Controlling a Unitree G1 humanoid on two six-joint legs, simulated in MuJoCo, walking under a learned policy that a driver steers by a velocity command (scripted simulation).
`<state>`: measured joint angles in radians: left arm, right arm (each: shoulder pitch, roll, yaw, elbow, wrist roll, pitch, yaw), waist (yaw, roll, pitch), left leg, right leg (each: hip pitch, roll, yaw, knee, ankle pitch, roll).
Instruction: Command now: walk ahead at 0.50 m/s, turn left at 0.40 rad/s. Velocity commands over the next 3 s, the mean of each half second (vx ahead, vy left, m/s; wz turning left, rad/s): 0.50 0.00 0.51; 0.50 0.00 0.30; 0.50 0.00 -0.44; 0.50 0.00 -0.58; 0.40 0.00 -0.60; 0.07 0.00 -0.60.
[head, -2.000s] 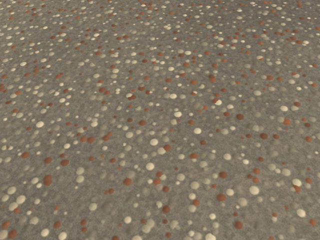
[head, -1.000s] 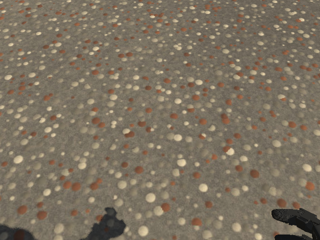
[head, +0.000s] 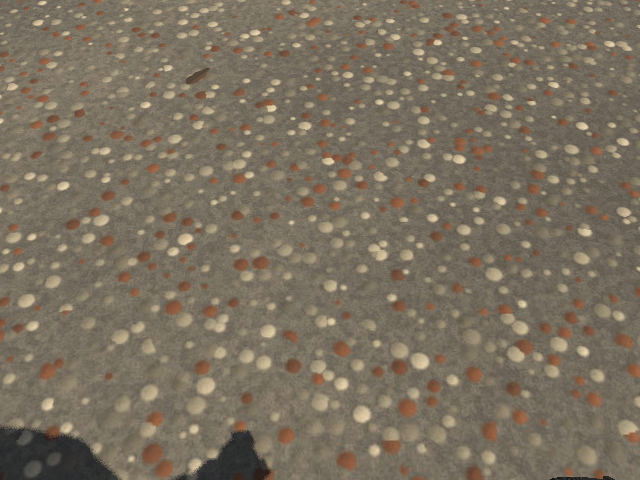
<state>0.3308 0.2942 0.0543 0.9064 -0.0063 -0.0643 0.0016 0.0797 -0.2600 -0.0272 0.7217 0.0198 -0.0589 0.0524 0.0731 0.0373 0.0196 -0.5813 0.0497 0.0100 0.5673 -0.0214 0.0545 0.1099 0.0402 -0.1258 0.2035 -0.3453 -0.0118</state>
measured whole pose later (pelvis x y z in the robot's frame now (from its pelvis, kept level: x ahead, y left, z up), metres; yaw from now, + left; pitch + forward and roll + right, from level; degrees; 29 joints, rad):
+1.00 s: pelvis +0.53 +0.12 +0.00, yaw +24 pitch +2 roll -2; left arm 0.42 0.29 0.06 0.89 -0.03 -0.06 -0.01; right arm 0.03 -0.26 -0.03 0.62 0.02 -0.07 0.03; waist 0.12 0.03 0.03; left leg -0.51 0.05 -0.04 0.52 -0.07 0.01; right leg 0.01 0.00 -0.04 0.30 -0.34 0.02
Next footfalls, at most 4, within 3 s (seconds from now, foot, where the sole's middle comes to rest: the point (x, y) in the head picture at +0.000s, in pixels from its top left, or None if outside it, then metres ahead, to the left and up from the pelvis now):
0.04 left None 0.20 0.11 -0.77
0.54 right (373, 460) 0.52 -0.04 -0.77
1.02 left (213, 394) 0.63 0.31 -0.77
1.54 right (311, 275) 0.97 0.13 -0.77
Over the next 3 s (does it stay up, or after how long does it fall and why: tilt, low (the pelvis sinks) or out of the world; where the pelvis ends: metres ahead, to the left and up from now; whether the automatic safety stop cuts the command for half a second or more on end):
stays up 1.38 0.14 0.00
